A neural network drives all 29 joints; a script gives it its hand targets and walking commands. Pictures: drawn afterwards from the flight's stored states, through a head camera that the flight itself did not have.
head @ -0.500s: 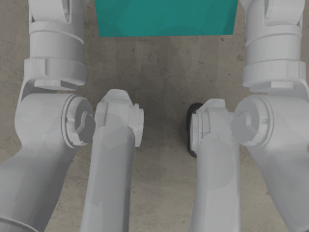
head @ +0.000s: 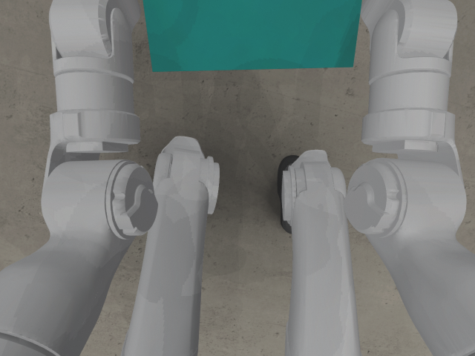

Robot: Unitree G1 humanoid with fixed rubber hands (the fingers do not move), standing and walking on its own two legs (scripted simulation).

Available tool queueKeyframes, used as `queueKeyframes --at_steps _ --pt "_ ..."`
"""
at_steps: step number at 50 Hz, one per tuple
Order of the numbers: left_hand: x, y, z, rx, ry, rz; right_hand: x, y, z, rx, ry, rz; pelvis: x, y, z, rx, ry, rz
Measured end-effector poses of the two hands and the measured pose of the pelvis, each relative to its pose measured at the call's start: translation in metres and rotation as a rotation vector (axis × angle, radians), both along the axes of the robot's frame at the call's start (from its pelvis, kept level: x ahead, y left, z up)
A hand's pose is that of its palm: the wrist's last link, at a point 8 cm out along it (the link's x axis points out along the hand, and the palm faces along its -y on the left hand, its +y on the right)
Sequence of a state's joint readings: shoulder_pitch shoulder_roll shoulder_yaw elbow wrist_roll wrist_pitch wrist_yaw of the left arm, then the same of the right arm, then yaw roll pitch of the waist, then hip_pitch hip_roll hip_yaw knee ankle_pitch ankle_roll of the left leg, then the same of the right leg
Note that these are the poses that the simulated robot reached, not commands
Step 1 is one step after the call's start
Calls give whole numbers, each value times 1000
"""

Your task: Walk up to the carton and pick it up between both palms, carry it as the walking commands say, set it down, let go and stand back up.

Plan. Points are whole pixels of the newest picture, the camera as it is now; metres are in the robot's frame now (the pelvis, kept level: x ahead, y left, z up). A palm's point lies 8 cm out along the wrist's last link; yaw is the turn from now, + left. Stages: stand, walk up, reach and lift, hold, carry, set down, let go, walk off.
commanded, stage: reach and lift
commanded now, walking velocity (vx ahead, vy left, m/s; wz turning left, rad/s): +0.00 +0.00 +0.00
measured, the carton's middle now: out of the picture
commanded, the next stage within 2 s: none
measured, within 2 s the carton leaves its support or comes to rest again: neither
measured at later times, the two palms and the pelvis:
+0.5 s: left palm out of the picture +0.51 +0.18 -0.05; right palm out of the picture +0.55 -0.10 -0.04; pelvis -0.01 +0.00 +0.05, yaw +1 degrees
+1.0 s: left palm out of the picture +0.49 +0.18 +0.02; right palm out of the picture +0.52 -0.11 +0.02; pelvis +0.00 +0.00 +0.10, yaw +1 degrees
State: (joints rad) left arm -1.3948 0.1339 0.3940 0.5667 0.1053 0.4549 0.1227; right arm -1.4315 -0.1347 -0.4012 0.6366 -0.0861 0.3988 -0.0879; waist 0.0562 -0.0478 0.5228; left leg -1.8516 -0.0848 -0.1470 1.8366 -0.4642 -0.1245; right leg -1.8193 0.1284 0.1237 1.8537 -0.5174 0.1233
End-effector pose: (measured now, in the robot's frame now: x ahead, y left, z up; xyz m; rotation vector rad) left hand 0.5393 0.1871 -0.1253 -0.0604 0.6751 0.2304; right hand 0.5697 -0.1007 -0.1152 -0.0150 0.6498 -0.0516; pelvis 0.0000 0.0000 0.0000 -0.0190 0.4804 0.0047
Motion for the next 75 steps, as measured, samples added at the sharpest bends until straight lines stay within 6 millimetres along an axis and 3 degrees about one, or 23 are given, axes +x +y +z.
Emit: queueKeyframes --at_steps 13,29,40,53,64,75 --pt "-11 -1 35 5 3 2 -14 -1 29 16 4 -7 -3 -1 25 3 -32 2" --pt "-28 -5 84 -8 -20 13 -27 -5 84 15 -18 -5 -6 -2 60 5 -93 7" --pt "-38 -5 107 1 -1 13 -37 -5 104 13 1 -1 -7 -3 81 8 -120 2" --pt "-49 -8 155 -5 -12 22 -49 -8 150 27 -7 -10 0 -5 109 12 -158 6" --pt "-61 -9 207 8 50 8 -60 -9 201 17 54 0 30 -4 131 11 23 8" --pt "-68 -15 276 29 91 -11 -72 -16 264 8 92 3 68 -5 182 26 22 -1"
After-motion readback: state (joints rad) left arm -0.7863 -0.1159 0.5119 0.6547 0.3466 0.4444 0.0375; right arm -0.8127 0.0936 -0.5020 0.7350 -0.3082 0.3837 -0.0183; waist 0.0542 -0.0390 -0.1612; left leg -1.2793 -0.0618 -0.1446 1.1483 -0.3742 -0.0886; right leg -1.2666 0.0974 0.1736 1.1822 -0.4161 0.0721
